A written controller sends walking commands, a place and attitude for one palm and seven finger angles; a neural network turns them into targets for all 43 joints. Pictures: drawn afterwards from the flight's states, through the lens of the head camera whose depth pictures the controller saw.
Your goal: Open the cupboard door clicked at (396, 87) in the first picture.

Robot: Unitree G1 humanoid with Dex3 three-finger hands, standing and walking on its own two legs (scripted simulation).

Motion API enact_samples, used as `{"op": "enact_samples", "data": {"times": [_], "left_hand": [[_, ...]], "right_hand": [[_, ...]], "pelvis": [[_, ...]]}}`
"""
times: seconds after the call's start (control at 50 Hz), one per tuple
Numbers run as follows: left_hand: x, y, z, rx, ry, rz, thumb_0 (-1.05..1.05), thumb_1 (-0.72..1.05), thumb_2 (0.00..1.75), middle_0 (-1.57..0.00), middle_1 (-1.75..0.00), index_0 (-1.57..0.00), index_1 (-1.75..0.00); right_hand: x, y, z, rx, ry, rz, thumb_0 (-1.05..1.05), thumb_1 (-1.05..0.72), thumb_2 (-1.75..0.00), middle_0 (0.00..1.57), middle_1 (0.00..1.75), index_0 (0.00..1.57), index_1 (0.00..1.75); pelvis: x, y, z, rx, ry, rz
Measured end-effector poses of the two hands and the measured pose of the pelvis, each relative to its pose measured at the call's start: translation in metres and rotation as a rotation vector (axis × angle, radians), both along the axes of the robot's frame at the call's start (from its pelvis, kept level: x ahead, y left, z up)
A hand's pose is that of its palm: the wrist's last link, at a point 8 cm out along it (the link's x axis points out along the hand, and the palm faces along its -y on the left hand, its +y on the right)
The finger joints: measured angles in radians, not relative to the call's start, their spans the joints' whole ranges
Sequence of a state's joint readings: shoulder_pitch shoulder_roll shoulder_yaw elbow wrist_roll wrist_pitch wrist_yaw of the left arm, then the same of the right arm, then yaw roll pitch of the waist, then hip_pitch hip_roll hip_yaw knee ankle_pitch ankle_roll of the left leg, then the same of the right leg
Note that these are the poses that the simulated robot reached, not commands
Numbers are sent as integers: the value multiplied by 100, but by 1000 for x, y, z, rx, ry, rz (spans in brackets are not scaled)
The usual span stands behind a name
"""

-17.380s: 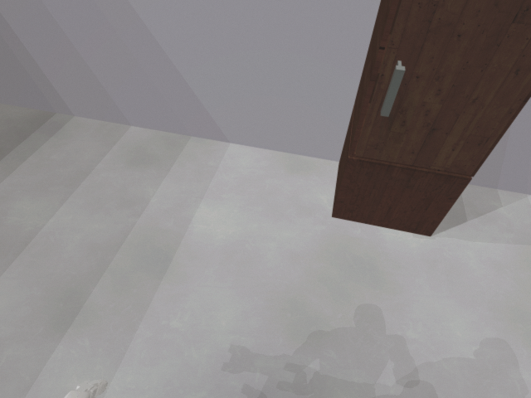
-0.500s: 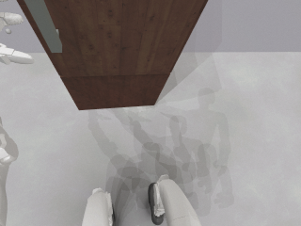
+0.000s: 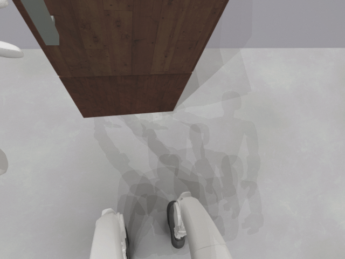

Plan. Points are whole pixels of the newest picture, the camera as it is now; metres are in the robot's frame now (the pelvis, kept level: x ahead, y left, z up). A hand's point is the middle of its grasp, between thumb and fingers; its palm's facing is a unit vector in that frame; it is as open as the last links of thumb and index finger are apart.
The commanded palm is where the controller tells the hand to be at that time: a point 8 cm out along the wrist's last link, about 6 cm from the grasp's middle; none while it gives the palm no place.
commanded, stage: slide the fingers in behind the handle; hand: left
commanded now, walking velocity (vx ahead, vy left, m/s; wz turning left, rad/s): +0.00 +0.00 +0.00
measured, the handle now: (37, 0) +0.62 +0.18 +0.07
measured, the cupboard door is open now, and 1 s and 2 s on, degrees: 0 0 0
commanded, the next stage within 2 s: move the hooked fingers beside the handle in 1.68 s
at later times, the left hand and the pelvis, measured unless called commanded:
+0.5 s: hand (7, 16) +0.58 +0.23 +0.07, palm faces +0.02 -1.00 -0.01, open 14.2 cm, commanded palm +0.56 +0.25 +0.07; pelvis +0.01 +0.00 +0.01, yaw +0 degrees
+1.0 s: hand (12, 20) +0.57 +0.22 +0.07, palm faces +0.06 -1.00 -0.01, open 14.6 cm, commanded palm +0.56 +0.22 +0.07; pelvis +0.02 +0.00 +0.01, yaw +2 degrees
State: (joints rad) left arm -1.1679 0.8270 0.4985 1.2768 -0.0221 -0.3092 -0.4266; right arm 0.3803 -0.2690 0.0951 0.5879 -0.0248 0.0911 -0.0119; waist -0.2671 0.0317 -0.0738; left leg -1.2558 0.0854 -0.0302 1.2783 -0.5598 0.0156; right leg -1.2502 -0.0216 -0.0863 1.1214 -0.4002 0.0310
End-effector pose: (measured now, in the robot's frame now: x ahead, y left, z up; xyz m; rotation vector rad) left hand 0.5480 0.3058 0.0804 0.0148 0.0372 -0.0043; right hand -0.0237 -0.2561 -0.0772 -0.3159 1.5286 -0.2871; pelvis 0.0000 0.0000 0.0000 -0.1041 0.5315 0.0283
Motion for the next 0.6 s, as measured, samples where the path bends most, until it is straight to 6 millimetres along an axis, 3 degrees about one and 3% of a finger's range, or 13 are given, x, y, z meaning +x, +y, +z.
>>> {"op": "enact_samples", "data": {"times": [0.3,0.6], "left_hand": [[13,-20,-8,-3,13,11,-1,-50,30,-30,-120,-29,-120],[4,-25,-5,-6,20,32,-1,-50,30,-26,-118,-24,-117]], "right_hand": [[-12,7,3,20,27,-41,0,-91,-90,21,30,20,29],[13,-1,6,31,-10,-5,0,-90,-90,21,30,20,29]], "pelvis": [[4,1,1,1,11,-13],[13,-2,10,8,-10,-1]]}}
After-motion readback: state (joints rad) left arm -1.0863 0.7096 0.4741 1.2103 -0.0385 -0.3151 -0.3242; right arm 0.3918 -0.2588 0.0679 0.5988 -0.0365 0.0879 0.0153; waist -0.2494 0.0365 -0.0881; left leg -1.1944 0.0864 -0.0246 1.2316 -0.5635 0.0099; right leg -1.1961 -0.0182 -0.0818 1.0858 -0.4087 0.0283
